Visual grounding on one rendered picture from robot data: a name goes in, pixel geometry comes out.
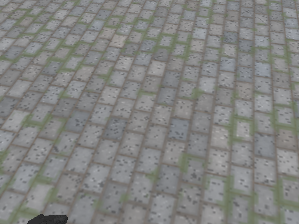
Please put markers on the left robot hand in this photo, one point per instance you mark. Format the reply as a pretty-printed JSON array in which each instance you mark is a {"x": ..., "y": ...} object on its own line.
[{"x": 50, "y": 219}]

